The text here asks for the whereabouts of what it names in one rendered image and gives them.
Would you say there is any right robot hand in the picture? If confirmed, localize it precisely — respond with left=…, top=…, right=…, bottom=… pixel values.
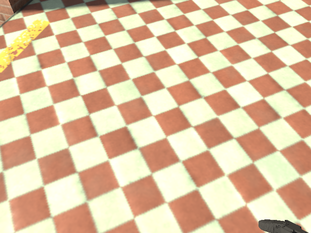
left=259, top=219, right=308, bottom=233

